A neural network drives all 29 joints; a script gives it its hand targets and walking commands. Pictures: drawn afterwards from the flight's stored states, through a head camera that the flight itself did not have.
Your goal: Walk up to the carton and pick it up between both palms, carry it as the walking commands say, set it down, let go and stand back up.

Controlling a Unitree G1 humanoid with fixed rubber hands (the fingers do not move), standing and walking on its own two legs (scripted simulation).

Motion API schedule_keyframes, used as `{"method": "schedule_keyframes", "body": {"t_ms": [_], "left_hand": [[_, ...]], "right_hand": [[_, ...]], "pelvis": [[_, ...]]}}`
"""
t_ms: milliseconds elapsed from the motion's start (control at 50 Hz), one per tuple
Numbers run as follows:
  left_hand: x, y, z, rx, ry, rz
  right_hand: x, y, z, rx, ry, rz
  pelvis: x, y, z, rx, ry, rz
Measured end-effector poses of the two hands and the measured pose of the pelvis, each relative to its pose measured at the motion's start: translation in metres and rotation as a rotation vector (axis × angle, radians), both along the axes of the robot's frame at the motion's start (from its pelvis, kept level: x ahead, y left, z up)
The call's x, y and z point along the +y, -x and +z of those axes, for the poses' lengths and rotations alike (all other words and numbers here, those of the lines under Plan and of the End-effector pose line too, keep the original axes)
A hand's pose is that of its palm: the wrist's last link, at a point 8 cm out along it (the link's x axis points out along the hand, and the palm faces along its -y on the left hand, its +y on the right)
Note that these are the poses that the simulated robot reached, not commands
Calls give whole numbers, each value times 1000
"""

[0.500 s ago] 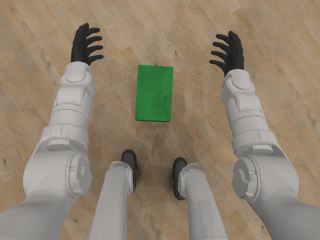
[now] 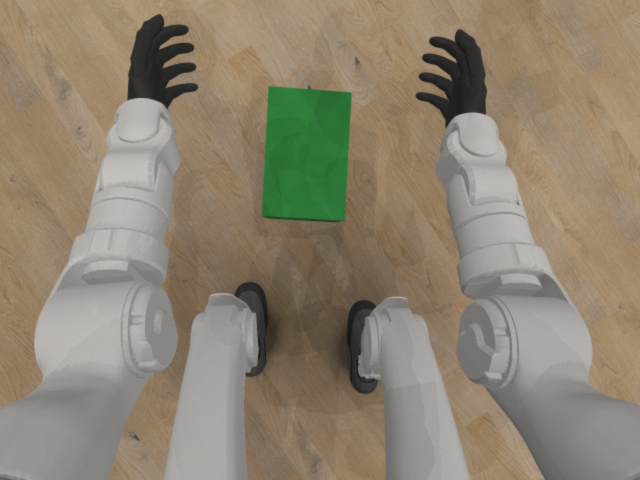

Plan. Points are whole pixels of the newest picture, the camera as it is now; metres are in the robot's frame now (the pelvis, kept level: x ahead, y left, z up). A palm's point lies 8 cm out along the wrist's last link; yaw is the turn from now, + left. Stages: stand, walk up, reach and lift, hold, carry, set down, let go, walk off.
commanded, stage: reach and lift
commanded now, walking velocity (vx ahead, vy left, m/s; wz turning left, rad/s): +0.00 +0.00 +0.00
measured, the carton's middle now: (305, 161) +0.51 +0.01 -0.49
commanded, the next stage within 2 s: none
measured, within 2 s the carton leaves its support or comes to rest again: neither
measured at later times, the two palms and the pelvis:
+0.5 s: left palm (193, 129) +0.51 +0.18 -0.27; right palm (417, 139) +0.50 -0.15 -0.27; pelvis -0.03 +0.01 -0.13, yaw -1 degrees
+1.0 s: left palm (215, 150) +0.51 +0.17 -0.40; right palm (393, 160) +0.50 -0.15 -0.40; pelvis -0.04 +0.00 -0.20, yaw -1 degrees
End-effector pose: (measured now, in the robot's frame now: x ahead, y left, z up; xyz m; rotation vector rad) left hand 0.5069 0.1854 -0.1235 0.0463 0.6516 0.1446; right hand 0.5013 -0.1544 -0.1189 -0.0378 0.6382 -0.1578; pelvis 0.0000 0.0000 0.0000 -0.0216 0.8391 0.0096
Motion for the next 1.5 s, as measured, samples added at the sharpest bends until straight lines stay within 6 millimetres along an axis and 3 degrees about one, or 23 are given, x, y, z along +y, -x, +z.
{"method": "schedule_keyframes", "body": {"t_ms": [180, 420, 820, 1020, 1120, 1500], "left_hand": [[-1, -1, -67, -4, 6, 9], [-5, -5, -126, 10, 17, 12], [-13, 3, -235, 77, 23, -8], [-12, -1, -278, 107, 13, -16], [-8, -6, -289, 114, 3, -12], [-12, -5, -287, 108, 9, -21]], "right_hand": [[-4, 1, -66, 4, 3, -2], [1, -3, -127, 20, 1, 15], [3, 4, -236, 91, -12, 33], [5, 6, -284, 128, -17, 55], [1, 1, -296, 125, -14, 56], [8, -1, -292, 114, -21, 75]], "pelvis": [[2, 11, -55, 9, 7, -3], [6, 22, -111, -19, 5, -14], [1, 36, -179, -120, 0, -18], [-1, 39, -205, -173, -5, -23], [-1, 38, -214, -199, -6, -24], [-2, 35, -216, -189, -5, -28]]}}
